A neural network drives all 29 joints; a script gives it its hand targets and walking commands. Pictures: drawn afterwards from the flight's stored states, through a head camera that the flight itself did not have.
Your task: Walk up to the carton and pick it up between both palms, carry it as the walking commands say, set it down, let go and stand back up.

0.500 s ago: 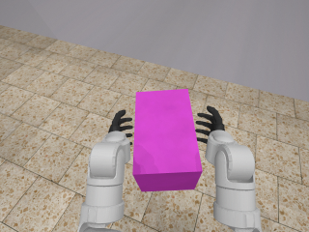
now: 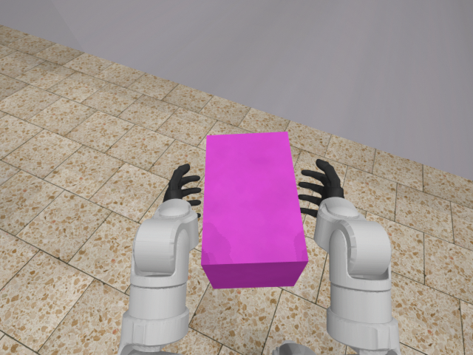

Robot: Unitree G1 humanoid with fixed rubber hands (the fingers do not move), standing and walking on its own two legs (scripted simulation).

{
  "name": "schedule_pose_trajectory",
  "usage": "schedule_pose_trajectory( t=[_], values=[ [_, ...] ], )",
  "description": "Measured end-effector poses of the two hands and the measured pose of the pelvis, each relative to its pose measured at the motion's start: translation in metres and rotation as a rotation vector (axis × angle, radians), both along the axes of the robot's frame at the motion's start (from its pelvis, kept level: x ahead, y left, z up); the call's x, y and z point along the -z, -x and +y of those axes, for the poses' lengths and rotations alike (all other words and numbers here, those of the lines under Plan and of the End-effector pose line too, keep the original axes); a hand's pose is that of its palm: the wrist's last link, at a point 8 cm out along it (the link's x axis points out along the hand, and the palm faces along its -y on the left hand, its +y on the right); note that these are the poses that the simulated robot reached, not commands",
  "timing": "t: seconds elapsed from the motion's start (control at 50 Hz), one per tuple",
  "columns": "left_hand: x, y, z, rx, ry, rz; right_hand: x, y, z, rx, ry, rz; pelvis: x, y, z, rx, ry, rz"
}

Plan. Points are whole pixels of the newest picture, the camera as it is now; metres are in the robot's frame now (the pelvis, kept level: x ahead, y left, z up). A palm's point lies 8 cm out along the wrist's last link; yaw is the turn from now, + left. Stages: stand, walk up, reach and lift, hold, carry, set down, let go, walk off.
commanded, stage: carry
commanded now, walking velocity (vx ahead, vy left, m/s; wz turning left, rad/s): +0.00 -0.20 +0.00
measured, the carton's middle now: (250, 210) +0.37 +0.01 +0.02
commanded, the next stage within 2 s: none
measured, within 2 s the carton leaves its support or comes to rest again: neither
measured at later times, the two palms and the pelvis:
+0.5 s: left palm (279, 256) +0.24 -0.02 +0.10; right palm (447, 261) +0.25 -0.26 +0.12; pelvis -0.06 -0.15 -0.01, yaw +1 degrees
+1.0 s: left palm (372, 311) +0.18 -0.14 +0.09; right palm out of the picture +0.19 -0.38 +0.10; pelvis -0.13 -0.27 -0.02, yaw -1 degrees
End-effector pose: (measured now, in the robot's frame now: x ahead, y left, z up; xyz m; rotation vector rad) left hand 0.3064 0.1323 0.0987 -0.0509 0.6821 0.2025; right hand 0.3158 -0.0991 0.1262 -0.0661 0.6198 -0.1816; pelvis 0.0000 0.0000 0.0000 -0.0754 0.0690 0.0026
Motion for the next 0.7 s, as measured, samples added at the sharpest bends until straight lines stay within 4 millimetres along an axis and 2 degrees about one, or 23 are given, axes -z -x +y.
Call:
schedule_pose_trajectory(
  t=[0.08,0.16,0.24,0.32,0.4,0.48,0.62,0.7],
  values=[
    [0.003,0.004,-0.036,0.015,-0.019,-0.001,0.007,0.006,-0.036,0.023,-0.02,-0.001,0.004,0.008,-0.029,0.016,-0.002,0.004],
    [0.01,0.009,-0.08,0.026,-0.07,-0.003,0.026,0.013,-0.081,0.027,-0.067,-0.005,0.02,0.012,-0.066,0.032,-0.037,0.003],
    [0.015,0.019,-0.12,0.086,-0.115,0.064,0.049,0.036,-0.122,0.068,-0.111,0.066,0.014,0.026,-0.088,0.015,-0.068,-0.005],
    [0.011,0.03,-0.141,0.083,-0.114,0.063,0.043,0.055,-0.145,0.061,-0.132,0.062,0.008,0.04,-0.109,0.015,-0.099,-0.006],
    [-0.002,0.041,-0.154,0.062,-0.092,-0.009,0.022,0.06,-0.157,0.051,-0.117,-0.015,0.009,0.051,-0.127,0.003,-0.101,-0.002],
    [-0.006,0.06,-0.155,0.024,-0.075,-0.024,0.009,0.067,-0.158,0.009,-0.076,-0.03,0.009,0.06,-0.142,-0.01,-0.106,0.001],
    [0.001,0.098,-0.153,-0.012,-0.043,0.006,0.01,0.09,-0.154,-0.034,-0.007,0.006,0.012,0.085,-0.156,-0.035,-0.082,0.002],
    [0.006,0.115,-0.162,0.005,-0.058,0.061,0.013,0.108,-0.162,-0.038,-0.012,0.056,0.004,0.098,-0.164,-0.046,-0.039,-0.016]
  ],
)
